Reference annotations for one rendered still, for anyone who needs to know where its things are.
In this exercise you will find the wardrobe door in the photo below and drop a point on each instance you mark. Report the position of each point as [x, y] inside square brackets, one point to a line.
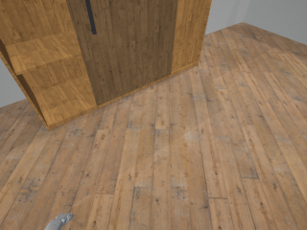
[189, 22]
[133, 45]

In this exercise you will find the robot left hand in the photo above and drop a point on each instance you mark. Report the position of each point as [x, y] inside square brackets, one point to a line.
[59, 221]

